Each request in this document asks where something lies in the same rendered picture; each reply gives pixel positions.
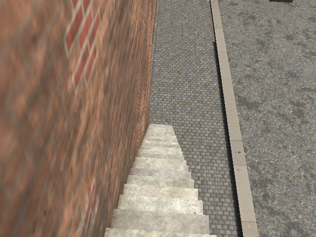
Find stairs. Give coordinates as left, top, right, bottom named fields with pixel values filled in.
left=104, top=123, right=217, bottom=237

